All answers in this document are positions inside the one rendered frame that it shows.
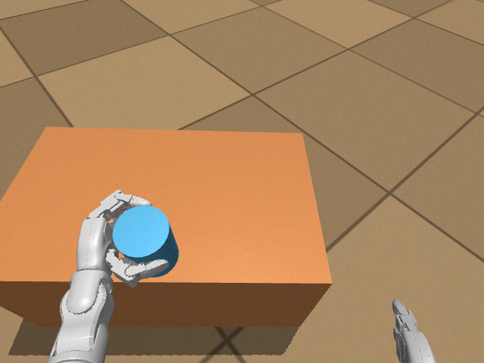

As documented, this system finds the can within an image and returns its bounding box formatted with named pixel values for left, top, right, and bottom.
left=113, top=206, right=178, bottom=278

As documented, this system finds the left robot arm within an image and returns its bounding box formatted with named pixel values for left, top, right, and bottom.
left=47, top=268, right=114, bottom=363

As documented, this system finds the left robot hand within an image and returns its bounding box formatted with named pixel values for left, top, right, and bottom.
left=76, top=190, right=169, bottom=288

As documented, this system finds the right robot hand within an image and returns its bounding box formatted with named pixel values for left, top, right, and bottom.
left=392, top=299, right=436, bottom=363

